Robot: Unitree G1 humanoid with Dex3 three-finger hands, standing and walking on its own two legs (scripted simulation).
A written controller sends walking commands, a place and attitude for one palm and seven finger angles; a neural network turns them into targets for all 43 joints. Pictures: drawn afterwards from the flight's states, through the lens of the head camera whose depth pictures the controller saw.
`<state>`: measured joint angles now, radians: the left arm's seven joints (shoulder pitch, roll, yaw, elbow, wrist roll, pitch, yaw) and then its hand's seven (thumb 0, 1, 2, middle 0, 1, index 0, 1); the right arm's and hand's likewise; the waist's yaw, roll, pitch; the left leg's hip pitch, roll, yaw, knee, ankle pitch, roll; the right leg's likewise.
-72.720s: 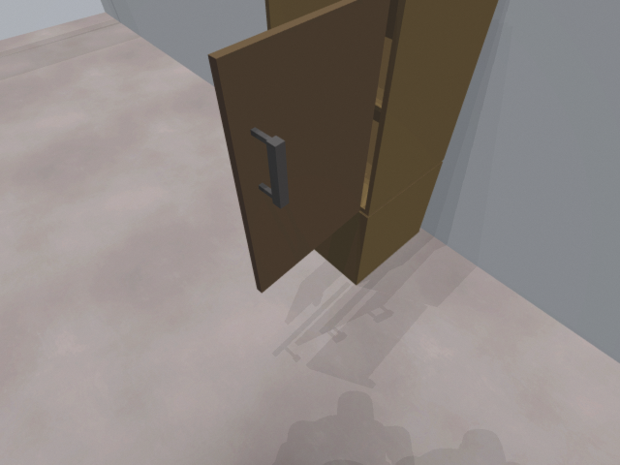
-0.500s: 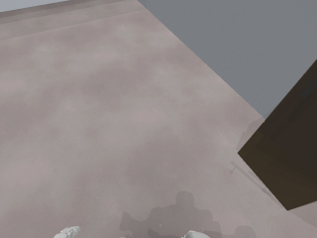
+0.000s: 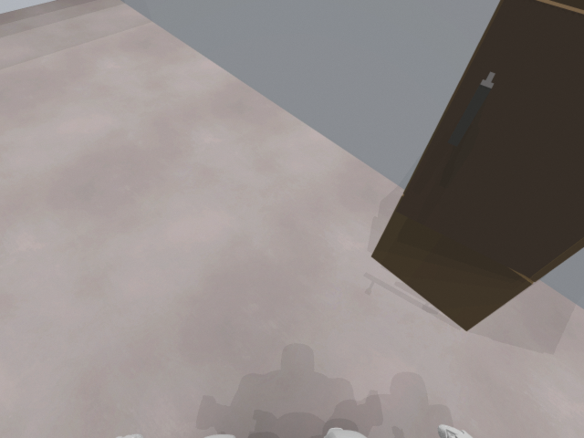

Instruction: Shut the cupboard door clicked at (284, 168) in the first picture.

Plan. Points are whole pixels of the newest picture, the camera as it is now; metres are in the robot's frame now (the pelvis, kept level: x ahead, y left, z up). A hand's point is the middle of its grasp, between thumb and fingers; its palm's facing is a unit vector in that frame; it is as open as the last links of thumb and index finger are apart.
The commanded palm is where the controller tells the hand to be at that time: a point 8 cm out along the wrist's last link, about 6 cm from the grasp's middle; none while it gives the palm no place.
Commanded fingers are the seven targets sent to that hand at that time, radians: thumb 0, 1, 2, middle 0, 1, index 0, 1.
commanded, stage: turn to face it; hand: left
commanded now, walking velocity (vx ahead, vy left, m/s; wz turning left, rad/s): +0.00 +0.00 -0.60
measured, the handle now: (471, 109) +0.72 -0.31 +0.06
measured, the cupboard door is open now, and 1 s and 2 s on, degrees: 12 12 12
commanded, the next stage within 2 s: take the last steps up to it in 0.72 s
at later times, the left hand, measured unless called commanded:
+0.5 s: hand (205, 422) +0.16 +0.13 -0.15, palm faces -0.28 -0.93 -0.25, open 7.4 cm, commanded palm none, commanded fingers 0.00 0.90 0.90 -0.20 -0.30 -0.20 -0.30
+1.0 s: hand (222, 403) +0.19 +0.12 -0.16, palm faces -0.42 -0.89 -0.20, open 7.4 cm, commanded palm none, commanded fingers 0.00 0.90 0.90 -0.20 -0.30 -0.20 -0.30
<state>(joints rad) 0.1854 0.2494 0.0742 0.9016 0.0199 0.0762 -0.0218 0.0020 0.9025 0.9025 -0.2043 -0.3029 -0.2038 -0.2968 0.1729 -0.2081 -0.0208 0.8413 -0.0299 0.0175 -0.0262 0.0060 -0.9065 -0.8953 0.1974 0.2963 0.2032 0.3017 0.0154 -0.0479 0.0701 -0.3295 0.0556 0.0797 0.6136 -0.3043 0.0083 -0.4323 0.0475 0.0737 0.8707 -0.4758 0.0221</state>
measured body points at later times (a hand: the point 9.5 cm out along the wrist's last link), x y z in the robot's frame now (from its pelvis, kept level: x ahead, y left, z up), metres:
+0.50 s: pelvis +0.00 -0.03 +0.00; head +0.04 -0.05 +0.45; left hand +0.17 +0.18 -0.13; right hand -0.02 -0.30 -0.14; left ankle +0.03 +0.10 -0.67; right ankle -0.03 -0.14 -0.73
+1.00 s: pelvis +0.03 -0.03 +0.00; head +0.05 -0.04 +0.45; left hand +0.21 +0.16 -0.14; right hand -0.06 -0.25 -0.15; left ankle +0.07 +0.09 -0.73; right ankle -0.05 -0.12 -0.73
